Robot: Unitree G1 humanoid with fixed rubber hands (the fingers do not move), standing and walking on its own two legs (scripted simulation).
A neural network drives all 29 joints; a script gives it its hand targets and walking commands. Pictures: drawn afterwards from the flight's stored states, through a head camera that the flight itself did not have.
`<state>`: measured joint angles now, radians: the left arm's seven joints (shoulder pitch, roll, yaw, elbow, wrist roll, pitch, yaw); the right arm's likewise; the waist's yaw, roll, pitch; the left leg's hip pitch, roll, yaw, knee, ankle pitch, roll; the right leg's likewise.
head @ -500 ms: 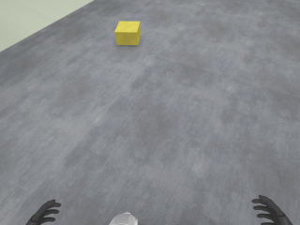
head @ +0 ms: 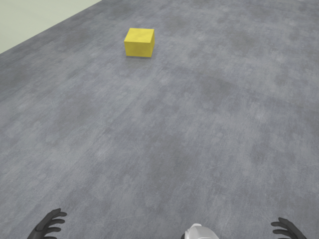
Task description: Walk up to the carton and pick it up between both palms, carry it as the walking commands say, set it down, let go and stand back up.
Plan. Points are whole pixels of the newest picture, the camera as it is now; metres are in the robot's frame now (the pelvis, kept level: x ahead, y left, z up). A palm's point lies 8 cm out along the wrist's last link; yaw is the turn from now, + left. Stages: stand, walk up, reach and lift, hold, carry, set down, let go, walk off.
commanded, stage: walk up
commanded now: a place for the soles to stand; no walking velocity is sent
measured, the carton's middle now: (140, 42) +2.06 +0.22 -0.66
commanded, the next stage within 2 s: none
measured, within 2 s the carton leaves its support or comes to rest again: neither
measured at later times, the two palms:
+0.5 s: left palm (54, 149) +0.39 +0.36 -0.08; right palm (251, 150) +0.37 -0.28 -0.08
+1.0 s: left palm (67, 98) +0.62 +0.38 -0.07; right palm (225, 91) +0.64 -0.25 -0.07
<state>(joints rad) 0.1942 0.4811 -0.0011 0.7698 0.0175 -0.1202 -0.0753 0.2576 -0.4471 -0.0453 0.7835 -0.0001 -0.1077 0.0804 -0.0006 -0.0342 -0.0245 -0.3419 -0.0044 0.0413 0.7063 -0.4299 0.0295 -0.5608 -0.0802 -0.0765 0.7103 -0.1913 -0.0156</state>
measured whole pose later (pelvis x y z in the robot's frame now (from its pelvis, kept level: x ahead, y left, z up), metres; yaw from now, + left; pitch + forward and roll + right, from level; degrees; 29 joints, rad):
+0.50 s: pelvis +0.27 +0.04 +0.00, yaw +1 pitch +3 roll +1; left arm 0.20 0.47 0.00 0.77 0.02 -0.11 -0.05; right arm 0.26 -0.44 -0.04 0.78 0.00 -0.11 0.06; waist 0.00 -0.02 0.01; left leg -0.45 0.00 0.03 0.71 -0.31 0.02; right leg -0.44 -0.10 -0.09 1.10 -0.47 -0.01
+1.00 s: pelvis +0.52 +0.06 +0.01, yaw +1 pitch +3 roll +0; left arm 0.25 0.47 0.00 0.77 0.02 -0.12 -0.04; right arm 0.21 -0.44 -0.04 0.78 0.00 -0.10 0.06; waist 0.00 0.01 -0.01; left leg -0.50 0.03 0.01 0.61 -0.19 0.02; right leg -0.18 -0.08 -0.11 0.64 -0.48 0.00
